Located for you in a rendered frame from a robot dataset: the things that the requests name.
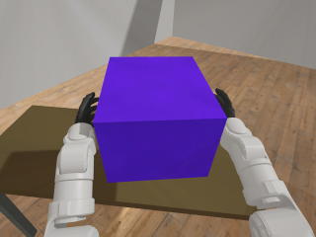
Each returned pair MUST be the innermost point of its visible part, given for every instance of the left robot upper arm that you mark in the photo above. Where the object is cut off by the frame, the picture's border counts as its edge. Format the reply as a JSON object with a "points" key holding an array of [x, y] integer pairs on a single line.
{"points": [[75, 231]]}

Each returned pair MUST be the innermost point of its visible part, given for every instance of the left robot forearm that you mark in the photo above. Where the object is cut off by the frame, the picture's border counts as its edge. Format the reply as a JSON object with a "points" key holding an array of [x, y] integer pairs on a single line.
{"points": [[74, 173]]}

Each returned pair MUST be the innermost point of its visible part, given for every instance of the right robot forearm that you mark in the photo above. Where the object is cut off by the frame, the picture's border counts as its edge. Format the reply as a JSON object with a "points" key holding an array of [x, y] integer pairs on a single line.
{"points": [[261, 186]]}

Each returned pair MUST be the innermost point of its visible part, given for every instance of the left robot hand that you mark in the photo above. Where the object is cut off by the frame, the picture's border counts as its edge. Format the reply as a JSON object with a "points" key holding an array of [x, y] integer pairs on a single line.
{"points": [[84, 114]]}

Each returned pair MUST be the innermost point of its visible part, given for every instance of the right robot hand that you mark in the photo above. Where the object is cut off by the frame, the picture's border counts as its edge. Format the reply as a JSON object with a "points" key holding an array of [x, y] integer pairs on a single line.
{"points": [[224, 103]]}

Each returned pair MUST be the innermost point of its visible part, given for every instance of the right robot upper arm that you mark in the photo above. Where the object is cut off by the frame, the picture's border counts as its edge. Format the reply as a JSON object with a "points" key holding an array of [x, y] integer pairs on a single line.
{"points": [[278, 222]]}

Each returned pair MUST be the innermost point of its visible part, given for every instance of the carton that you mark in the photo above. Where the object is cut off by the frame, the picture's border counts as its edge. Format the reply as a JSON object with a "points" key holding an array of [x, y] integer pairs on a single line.
{"points": [[157, 119]]}

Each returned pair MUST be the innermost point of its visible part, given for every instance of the table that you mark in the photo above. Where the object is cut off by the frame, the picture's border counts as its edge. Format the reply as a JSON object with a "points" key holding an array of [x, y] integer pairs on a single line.
{"points": [[28, 156]]}

